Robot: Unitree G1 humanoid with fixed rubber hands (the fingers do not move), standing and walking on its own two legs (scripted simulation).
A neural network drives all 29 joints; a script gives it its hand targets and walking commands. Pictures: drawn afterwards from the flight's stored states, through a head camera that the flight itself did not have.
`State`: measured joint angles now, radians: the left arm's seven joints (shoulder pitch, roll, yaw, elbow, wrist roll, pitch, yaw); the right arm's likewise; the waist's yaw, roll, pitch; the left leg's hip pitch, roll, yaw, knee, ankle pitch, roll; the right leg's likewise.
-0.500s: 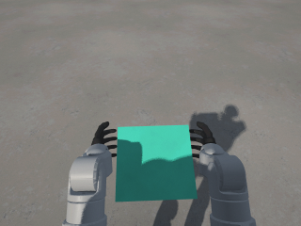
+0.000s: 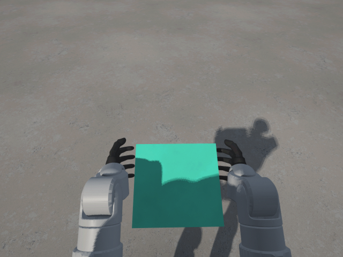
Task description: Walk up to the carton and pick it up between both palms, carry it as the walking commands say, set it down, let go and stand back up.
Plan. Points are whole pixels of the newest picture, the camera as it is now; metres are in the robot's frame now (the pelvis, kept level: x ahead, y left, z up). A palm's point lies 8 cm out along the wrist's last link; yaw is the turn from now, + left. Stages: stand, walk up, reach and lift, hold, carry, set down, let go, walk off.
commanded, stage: carry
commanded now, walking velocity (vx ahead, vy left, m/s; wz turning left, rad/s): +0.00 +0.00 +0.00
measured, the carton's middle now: (175, 187) +0.30 +0.00 +0.00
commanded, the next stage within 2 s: hold in 0.06 s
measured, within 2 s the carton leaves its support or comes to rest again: neither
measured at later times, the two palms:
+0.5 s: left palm (128, 181) +0.28 +0.10 +0.06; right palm (247, 179) +0.28 -0.16 +0.06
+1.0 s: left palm (122, 186) +0.27 +0.12 +0.05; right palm (238, 182) +0.28 -0.15 +0.05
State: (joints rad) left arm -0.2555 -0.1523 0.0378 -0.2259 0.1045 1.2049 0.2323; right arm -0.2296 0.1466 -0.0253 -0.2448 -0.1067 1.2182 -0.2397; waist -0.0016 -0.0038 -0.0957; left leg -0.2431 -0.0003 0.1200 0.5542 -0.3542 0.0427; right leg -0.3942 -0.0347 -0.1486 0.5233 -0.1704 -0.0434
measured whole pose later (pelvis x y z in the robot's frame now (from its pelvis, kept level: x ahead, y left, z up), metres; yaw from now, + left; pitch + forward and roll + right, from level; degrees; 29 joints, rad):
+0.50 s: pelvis +0.00 -0.03 +0.01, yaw +10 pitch -8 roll -1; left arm -0.29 -0.16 0.06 0.34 0.25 0.73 0.06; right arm -0.19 0.14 -0.16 0.17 -0.25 0.79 -0.09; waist -0.11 0.01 -0.01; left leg -0.02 -0.03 -0.07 0.44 -0.28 0.01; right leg -0.10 0.02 -0.03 0.40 -0.16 -0.02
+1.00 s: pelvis -0.05 -0.04 +0.00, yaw +11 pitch -9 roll -1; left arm -0.63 -0.17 0.46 0.78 0.46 0.57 -0.03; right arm -0.54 0.25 -0.51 0.58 -0.45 0.67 -0.12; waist -0.08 0.03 0.02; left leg -0.17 -0.02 -0.10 0.64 -0.32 0.03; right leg -0.22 0.06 -0.03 0.53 -0.16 -0.03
